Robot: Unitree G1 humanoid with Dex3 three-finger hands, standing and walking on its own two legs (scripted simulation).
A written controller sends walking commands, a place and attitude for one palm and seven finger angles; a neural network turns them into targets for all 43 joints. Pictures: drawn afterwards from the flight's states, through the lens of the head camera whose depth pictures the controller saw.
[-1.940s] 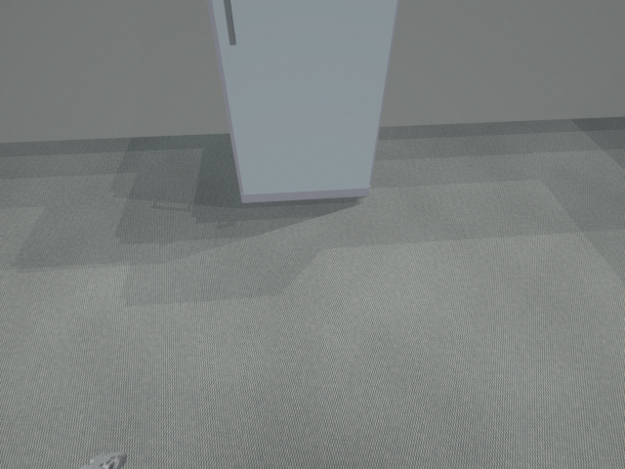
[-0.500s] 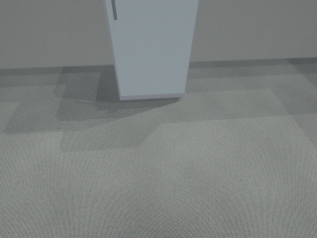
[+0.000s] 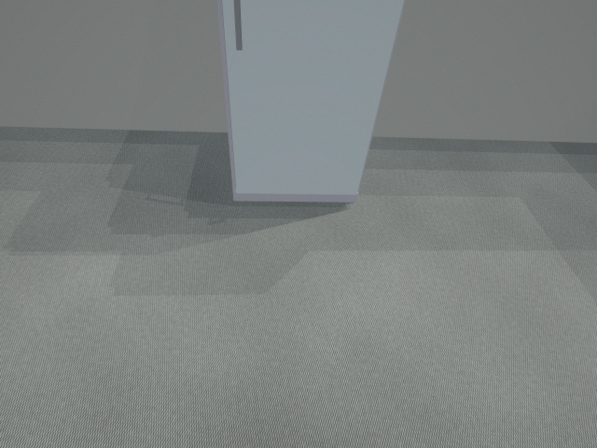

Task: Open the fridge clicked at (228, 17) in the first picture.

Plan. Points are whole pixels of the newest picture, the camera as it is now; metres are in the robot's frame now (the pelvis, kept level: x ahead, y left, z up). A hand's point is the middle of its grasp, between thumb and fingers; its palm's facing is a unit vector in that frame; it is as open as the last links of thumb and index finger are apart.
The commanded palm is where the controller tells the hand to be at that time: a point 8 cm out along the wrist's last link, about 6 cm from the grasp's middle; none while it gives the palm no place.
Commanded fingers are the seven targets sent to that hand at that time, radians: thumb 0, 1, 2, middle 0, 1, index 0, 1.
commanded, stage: walk to a spot facing it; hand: left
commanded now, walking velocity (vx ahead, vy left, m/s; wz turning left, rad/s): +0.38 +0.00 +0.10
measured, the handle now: out of the picture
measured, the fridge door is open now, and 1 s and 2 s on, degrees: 0 0 0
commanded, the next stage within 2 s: take the last steps up to it in 1.00 s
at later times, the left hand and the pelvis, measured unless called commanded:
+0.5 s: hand (223, 362) +0.30 +0.15 -0.17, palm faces +0.05 -0.98 -0.19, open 7.3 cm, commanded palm none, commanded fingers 0.00 0.90 0.90 -0.20 -0.30 -0.20 -0.30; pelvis +0.19 -0.04 -0.01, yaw +4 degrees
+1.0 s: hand (202, 322) +0.37 +0.20 -0.17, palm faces +0.18 -0.97 -0.16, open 7.4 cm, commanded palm none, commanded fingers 0.00 0.90 0.90 -0.20 -0.30 -0.20 -0.30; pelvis +0.40 +0.02 +0.01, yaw +7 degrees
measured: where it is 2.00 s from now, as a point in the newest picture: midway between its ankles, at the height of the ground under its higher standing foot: (289, 314)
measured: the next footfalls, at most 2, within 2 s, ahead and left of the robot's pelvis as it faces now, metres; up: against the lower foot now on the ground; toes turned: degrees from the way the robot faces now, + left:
right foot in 0.40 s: +0.30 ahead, -0.15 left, +0.00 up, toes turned -7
left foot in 0.78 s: +0.42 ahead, +0.11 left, +0.00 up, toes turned +17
